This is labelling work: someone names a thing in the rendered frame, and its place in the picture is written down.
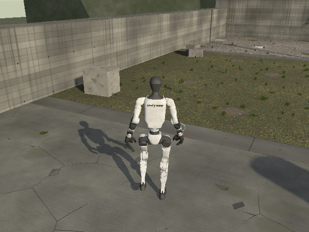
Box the right robot shin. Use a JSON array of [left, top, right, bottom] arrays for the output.
[[160, 162, 169, 193]]

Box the robot left thigh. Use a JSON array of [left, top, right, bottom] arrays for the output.
[[139, 134, 148, 160]]

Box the robot right forearm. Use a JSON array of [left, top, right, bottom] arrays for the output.
[[174, 117, 183, 136]]

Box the robot right upper arm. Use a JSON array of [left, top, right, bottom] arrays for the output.
[[165, 98, 178, 124]]

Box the robot left upper arm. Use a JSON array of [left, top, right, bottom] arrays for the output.
[[132, 97, 145, 124]]

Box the robot left forearm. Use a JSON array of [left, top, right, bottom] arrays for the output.
[[126, 117, 136, 138]]

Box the robot right hand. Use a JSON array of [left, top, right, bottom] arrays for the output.
[[173, 135, 184, 145]]

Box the robot left hand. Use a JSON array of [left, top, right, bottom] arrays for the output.
[[125, 136, 136, 147]]

